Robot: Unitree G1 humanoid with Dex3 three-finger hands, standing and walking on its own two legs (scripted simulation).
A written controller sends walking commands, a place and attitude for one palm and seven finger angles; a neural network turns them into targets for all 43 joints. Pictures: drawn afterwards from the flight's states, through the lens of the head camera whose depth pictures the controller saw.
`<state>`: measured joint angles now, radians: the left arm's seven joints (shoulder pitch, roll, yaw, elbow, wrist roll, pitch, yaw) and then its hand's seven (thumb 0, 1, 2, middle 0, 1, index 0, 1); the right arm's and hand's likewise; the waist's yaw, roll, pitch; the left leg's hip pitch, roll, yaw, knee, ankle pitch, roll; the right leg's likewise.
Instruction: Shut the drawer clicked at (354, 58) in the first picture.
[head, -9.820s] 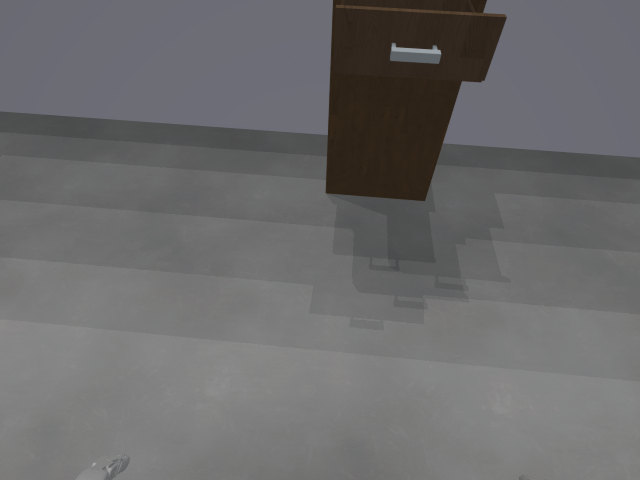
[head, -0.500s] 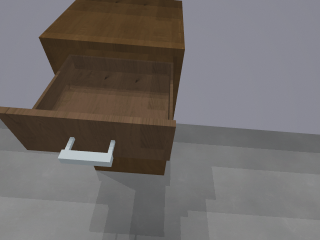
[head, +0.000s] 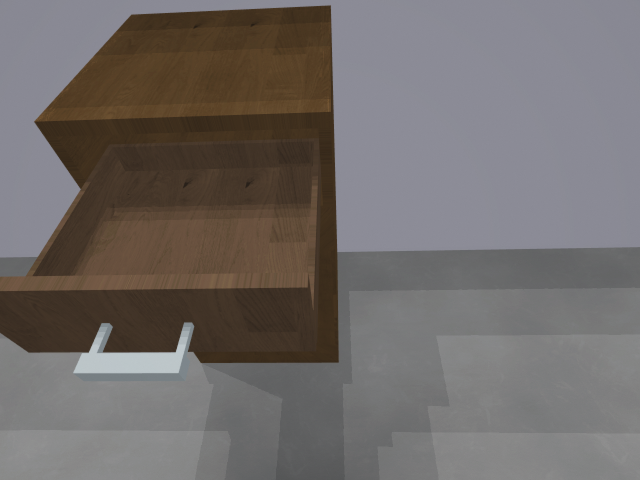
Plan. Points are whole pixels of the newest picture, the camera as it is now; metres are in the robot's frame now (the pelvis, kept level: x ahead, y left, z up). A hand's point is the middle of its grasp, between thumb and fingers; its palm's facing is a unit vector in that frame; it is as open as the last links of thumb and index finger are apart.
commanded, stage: come to a stop and stand still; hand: left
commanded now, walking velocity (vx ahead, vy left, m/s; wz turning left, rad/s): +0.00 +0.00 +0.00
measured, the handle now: (139, 349) +0.26 +0.23 +0.05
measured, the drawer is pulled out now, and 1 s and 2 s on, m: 0.30 0.30 0.30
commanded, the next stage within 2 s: look again from close up in 0.42 s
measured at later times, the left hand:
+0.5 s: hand out of the picture +0.04 +0.18 -0.17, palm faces +0.01 -0.98 -0.22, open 7.3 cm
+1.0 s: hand out of the picture +0.02 +0.19 -0.17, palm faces +0.00 -0.98 -0.21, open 7.4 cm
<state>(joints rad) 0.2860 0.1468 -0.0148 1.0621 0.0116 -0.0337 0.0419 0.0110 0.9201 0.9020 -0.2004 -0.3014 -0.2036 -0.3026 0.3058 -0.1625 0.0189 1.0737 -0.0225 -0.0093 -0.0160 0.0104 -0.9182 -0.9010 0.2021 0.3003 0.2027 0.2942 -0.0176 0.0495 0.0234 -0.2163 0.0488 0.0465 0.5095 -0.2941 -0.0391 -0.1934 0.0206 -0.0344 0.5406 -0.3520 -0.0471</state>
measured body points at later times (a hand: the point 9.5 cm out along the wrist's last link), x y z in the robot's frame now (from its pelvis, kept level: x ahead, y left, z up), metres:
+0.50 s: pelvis +0.02 +0.00 +0.00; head +0.04 +0.00 +0.45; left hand +0.04 +0.23 -0.15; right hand +0.06 -0.23 -0.15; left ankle -0.02 +0.14 -0.73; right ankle -0.04 -0.09 -0.73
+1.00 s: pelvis +0.01 +0.02 +0.01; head +0.03 +0.02 +0.46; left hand +0.02 +0.25 -0.15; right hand +0.01 -0.20 -0.15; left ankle -0.02 +0.15 -0.73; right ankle -0.04 -0.09 -0.73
